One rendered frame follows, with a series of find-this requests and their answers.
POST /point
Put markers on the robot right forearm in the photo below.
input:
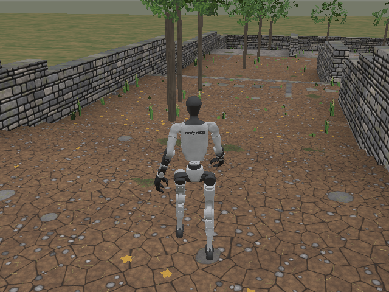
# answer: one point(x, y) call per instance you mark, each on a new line
point(220, 156)

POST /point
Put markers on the humanoid robot head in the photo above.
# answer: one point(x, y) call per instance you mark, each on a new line
point(193, 104)

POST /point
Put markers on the robot left forearm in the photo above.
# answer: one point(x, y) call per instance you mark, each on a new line
point(163, 165)

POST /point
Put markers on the robot left upper arm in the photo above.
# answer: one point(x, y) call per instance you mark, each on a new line
point(172, 138)

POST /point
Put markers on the left robot hand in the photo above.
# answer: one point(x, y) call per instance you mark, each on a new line
point(158, 184)

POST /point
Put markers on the right robot hand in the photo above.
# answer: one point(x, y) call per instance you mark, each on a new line
point(218, 164)

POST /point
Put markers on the robot right upper arm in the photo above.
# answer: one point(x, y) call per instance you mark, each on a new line
point(213, 128)

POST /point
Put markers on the left robot thigh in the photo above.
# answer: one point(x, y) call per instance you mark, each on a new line
point(180, 178)

